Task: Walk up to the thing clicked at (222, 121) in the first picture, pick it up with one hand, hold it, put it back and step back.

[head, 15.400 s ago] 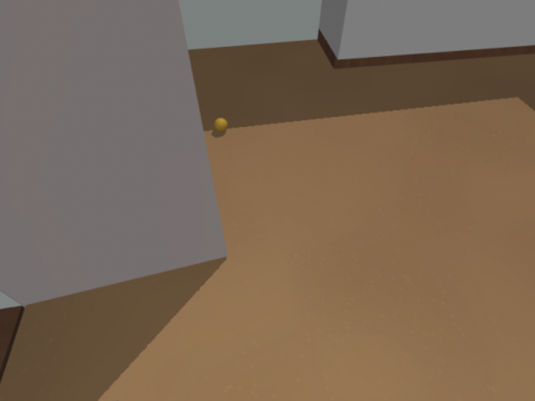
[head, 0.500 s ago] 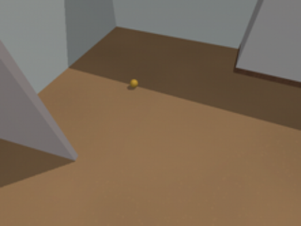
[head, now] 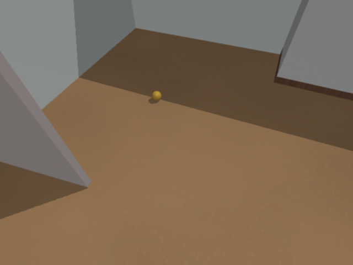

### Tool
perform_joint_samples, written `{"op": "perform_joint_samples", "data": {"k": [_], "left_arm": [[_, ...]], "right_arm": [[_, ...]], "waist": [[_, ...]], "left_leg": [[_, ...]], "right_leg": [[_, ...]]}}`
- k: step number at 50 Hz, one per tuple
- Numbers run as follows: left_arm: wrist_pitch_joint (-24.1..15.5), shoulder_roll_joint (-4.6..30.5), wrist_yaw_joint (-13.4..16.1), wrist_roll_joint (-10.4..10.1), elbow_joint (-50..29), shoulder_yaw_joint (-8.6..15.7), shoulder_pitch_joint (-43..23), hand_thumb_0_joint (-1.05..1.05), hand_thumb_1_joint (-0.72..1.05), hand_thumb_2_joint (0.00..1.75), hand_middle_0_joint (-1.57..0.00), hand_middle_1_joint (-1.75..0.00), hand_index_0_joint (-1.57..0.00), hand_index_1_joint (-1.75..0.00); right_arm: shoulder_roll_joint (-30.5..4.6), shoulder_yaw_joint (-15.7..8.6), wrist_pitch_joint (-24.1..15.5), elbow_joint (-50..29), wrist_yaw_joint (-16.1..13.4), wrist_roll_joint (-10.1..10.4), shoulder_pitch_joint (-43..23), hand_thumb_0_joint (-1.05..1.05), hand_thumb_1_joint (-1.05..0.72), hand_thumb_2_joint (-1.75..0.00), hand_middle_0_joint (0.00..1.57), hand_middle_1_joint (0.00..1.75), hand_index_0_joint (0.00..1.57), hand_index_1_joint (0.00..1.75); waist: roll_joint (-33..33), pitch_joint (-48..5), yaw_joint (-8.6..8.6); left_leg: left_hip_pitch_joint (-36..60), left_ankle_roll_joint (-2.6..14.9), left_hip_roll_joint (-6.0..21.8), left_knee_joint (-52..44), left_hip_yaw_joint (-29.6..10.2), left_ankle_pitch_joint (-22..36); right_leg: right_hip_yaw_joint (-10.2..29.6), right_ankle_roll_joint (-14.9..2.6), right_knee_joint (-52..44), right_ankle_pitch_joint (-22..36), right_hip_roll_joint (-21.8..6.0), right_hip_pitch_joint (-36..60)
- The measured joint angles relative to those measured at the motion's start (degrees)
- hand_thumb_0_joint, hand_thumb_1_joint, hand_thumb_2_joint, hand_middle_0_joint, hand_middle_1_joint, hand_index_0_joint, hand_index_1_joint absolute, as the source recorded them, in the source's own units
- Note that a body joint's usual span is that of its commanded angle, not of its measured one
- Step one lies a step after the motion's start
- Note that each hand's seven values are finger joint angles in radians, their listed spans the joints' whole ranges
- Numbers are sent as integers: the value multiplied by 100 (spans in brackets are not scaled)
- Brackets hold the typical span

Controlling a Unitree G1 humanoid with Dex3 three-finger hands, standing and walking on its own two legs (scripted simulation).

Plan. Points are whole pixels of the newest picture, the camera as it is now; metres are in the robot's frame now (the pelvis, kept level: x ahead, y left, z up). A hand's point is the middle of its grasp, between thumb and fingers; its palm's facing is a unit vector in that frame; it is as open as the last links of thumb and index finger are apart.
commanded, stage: stand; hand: left
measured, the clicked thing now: (156, 95) +1.48 +0.25 -0.74
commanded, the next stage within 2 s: walk up in 0.32 s
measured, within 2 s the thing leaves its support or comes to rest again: neither
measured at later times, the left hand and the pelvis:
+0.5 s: hand out of the picture +0.08 +0.29 -0.15, palm faces +0.05 -0.94 -0.35, open 7.4 cm; pelvis +0.03 +0.01 -0.01, yaw +3 degrees
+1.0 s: hand (87, 196) +0.32 +0.31 -0.15, palm faces -0.08 -0.94 -0.34, open 7.4 cm; pelvis +0.23 +0.03 -0.02, yaw -1 degrees
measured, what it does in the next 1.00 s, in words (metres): walks ahead: left foot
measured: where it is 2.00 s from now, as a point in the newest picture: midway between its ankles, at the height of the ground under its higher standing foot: (184, 179)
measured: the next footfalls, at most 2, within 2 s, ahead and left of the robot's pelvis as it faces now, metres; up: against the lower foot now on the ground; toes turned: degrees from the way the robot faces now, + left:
left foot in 0.60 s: +0.16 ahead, +0.17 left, +0.00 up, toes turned +5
right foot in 1.04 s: +0.44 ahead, -0.12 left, +0.00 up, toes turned -6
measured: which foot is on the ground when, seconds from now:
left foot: down 0.00-0.42, up 0.44-0.58, down 0.60-1.00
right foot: down 0.00-0.62, up 0.64-1.00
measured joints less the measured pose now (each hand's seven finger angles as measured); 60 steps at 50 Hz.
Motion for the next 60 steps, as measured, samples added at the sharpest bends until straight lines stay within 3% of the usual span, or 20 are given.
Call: {"op": "perform_joint_samples", "data": {"k": [16, 21, 24, 27, 29, 31, 32, 34, 36, 39, 45, 50, 52, 53, 55, 58, 60], "left_arm": [[-2, -3, 6, -5, -21, 9, -45, 0, 90, 89, -20, -30, -20, -30], [-88, 74, -269, 139, -319, 310, 282, 0, 90, 89, -20, -30, -20, -30], [-221, 144, -307, 191, -485, 426, 419, 0, 90, 89, -20, -30, -21, -30], [-253, 215, -319, 223, -617, 486, 645, 0, 90, 89, -20, -30, -21, -30], [-186, 357, -342, 226, -633, 505, 817, 0, 90, 89, -20, -30, -21, -30], [-73, 524, -356, 196, -592, 522, 951, 0, 90, 89, -20, -30, -21, -30], [-13, 598, -349, 185, -564, 527, 1013, 0, 90, 89, -20, -30, -20, -30], [101, 642, -296, 156, -484, 520, 1071, 0, 90, 89, -20, -30, -20, -30], [128, 623, -281, 116, -474, 460, 1053, 1, 90, 89, -20, -30, -20, -30], [-9, 585, -334, 55, -573, 396, 979, 1, 91, 89, -20, -30, -20, -30], [-85, 500, -494, 53, -828, 352, 753, 1, 91, 89, -20, -30, -20, -30], [-81, 414, -571, 63, -977, 355, 516, 0, 90, 89, -20, -30, -20, -30], [-100, 389, -564, 55, -1033, 367, 443, 0, 90, 89, -20, -30, -20, -30], [-124, 333, -540, 51, -1048, 391, 381, 0, 90, 89, -20, -30, -20, -30], [-215, 195, -484, 55, -1161, 419, 242, 0, 90, 89, -20, -30, -20, -30], [-364, 111, -404, -39, -1410, 388, 253, 0, 90, 89, -20, -30, -20, -30], [-386, 30, -345, -79, -1466, 328, 377, 0, 90, 89, -20, -30, -20, -30]], "right_arm": [[6, 17, -3, -62, -6, 4, -33, 0, -91, -90, 20, 30, 20, 30], [-119, -260, -78, -311, 225, -132, 358, 0, -91, -90, 20, 30, 21, 30], [-287, -394, -58, -342, 239, -164, 492, 0, -91, -90, 20, 30, 21, 30], [-428, -476, -67, -371, 296, -170, 503, 0, -91, -90, 20, 30, 20, 30], [-443, -521, -151, -483, 358, -160, 477, 0, -91, -90, 20, 30, 20, 30], [-428, -572, -282, -639, 383, -157, 477, 0, -91, -90, 20, 30, 20, 30], [-407, -607, -354, -720, 370, -167, 481, 0, -91, -90, 20, 30, 20, 30], [-342, -644, -447, -873, 307, -211, 516, 0, -91, -90, 20, 30, 20, 30], [-287, -609, -436, -940, 285, -162, 635, 0, -91, -90, 20, 30, 20, 30], [-230, -524, -402, -958, 267, -110, 840, 0, -91, -90, 20, 30, 21, 30], [-193, -443, -446, -1018, 280, -43, 1194, 0, -91, -90, 20, 30, 21, 30], [-257, -429, -434, -1106, 273, -27, 1356, 0, -90, -90, 20, 30, 21, 30], [-287, -435, -396, -1140, 248, -24, 1435, 0, -90, -90, 21, 30, 21, 30], [-326, -445, -366, -1138, 229, -22, 1442, 0, -90, -90, 21, 30, 21, 30], [-356, -454, -279, -1116, 173, -10, 1366, 0, -91, -90, 20, 30, 21, 30], [-271, -351, -214, -1140, 148, 17, 1204, 0, -91, -90, 20, 30, 20, 30], [-311, -324, -228, -1174, 166, 67, 1065, 1, -91, -90, 20, 30, 20, 30]], "waist": [[-9, -10, -4], [12, -263, 27], [50, -219, 79], [123, -99, 248], [60, -36, 318], [-78, 11, 307], [-202, 24, 293], [-343, -3, 176], [-372, -47, 60], [-423, -66, 23], [-409, 21, -79], [-233, 113, -158], [-133, 75, -205], [12, 87, -203], [334, 222, -192], [175, 330, -36], [173, 337, 42]], "left_leg": [[53, 1, 9, -15, 21, -30], [-343, 403, -32, 943, -8, -1329], [-826, 434, -37, 1919, 150, -1477], [-1232, 422, 29, 2228, 227, -1621], [-1323, 412, 87, 1875, 266, -1461], [-1224, 282, 85, 1474, 382, -534], [-1161, 252, 6, 1457, 484, -110], [-1102, 275, -90, 1643, 608, -354], [-867, 369, -122, 1498, 622, -527], [-349, 391, -159, 1011, 698, -521], [569, 335, -221, 308, 780, -651], [1048, 124, -133, 359, 840, -1170], [1130, 36, -39, 621, 816, -1534], [1112, 40, 102, 900, 796, -1765], [727, 280, 446, 2137, 605, -1861], [-358, 431, 62, 4355, 221, -1729], [-1009, 483, -54, 4986, 147, -1407]], "right_leg": [[18, 2, -17, -21, 8, 46], [-26, -203, 770, -1123, -10, -257], [-168, -150, 668, -533, -93, -116], [-222, -104, 463, -667, -113, 199], [-189, -73, 470, -795, -164, 333], [-144, -71, 851, -1127, -285, 322], [-62, -186, 1328, -1446, -391, 178], [407, -285, 2745, -1859, -206, -409], [518, -309, 3663, -1724, 3, -937], [488, -233, 3935, -1197, -20, -1563], [360, 25, 2853, -328, -423, -2220], [154, -100, 1709, 361, -580, -2113], [24, -179, 1530, 403, -521, -1894], [-50, -136, 1601, 403, -413, -1827], [-275, -114, 1926, 14, -194, -1722], [-221, -159, 2001, -335, -290, -1454], [-198, -172, 1645, -315, -291, -1105]]}}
